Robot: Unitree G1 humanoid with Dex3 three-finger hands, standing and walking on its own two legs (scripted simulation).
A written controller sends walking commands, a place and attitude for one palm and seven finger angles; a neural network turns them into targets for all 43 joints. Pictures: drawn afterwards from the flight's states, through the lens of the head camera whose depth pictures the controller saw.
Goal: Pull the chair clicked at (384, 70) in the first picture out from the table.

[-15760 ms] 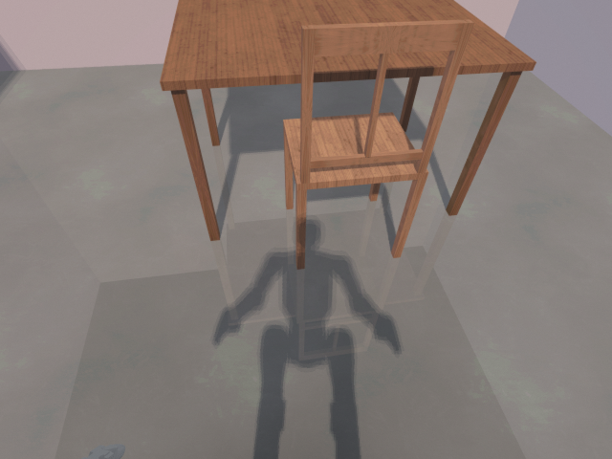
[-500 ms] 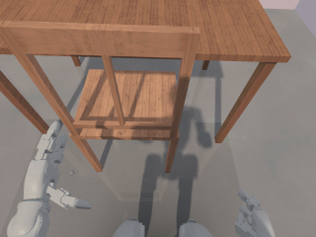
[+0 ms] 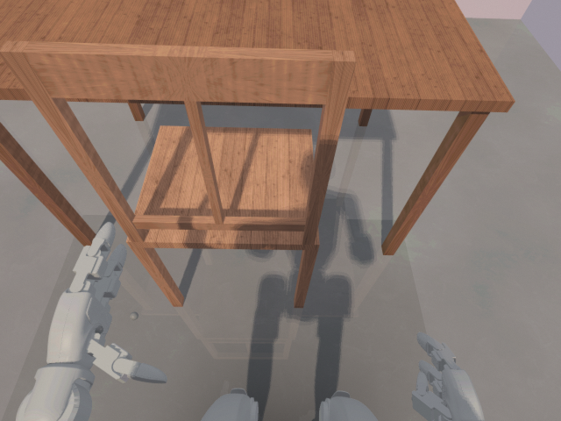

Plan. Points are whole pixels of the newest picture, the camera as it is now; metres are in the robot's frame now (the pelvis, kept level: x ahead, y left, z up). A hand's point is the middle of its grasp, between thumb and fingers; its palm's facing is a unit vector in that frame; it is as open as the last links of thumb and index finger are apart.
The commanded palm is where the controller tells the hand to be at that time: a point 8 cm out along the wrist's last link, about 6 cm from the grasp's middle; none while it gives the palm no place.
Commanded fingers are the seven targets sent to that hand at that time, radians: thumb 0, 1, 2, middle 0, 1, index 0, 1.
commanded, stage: aim the fingers beside a spindle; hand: left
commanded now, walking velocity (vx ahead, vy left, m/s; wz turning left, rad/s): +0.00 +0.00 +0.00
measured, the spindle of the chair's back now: (208, 171) +0.51 +0.16 +0.01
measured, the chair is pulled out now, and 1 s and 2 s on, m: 0.00 0.00 0.00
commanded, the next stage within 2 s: none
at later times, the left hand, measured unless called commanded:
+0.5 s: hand (171, 287) +0.29 +0.17 +0.01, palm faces +0.04 -1.00 -0.05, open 16.9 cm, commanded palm +0.27 +0.23 +0.02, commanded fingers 0.00 -0.50 0.30 -0.06 -0.08 -0.06 -0.08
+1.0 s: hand (200, 272) +0.32 +0.14 -0.01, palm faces +0.03 -1.00 -0.03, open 16.9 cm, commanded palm +0.30 +0.20 +0.00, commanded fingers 0.00 -0.50 0.30 -0.06 -0.08 -0.06 -0.08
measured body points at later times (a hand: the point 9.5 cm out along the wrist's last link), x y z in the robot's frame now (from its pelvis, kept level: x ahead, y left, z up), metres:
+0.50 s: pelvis +0.00 -0.01 -0.01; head +0.09 -0.01 +0.43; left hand +0.28 +0.23 +0.02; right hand +0.16 -0.26 -0.11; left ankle +0.00 +0.08 -0.67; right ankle +0.03 -0.10 -0.67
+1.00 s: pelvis -0.01 -0.02 -0.03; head +0.10 -0.02 +0.41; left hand +0.32 +0.19 +0.00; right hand +0.15 -0.27 -0.13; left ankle +0.00 +0.08 -0.67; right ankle +0.03 -0.10 -0.67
